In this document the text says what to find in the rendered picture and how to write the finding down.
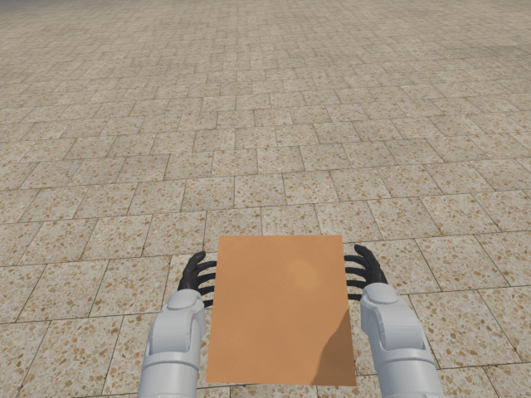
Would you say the robot right hand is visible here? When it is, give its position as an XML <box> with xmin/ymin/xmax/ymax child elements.
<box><xmin>344</xmin><ymin>245</ymin><xmax>388</xmax><ymax>301</ymax></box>

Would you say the carton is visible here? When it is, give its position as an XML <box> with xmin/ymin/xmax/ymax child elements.
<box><xmin>206</xmin><ymin>235</ymin><xmax>357</xmax><ymax>386</ymax></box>

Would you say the robot left forearm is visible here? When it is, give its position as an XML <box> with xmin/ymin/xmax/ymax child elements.
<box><xmin>137</xmin><ymin>289</ymin><xmax>207</xmax><ymax>398</ymax></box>

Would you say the robot right forearm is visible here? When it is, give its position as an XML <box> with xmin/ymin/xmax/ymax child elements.
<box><xmin>360</xmin><ymin>283</ymin><xmax>450</xmax><ymax>398</ymax></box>

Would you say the robot left hand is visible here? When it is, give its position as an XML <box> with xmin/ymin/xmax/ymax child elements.
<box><xmin>178</xmin><ymin>251</ymin><xmax>217</xmax><ymax>308</ymax></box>

